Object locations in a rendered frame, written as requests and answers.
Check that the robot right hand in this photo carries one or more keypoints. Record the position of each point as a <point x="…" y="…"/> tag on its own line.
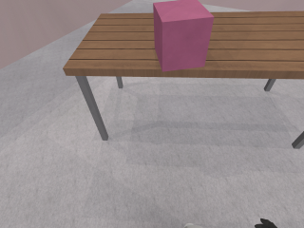
<point x="265" y="224"/>

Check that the table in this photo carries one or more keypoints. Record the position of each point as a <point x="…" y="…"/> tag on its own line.
<point x="242" y="45"/>

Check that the carton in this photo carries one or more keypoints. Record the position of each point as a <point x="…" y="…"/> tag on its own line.
<point x="182" y="31"/>

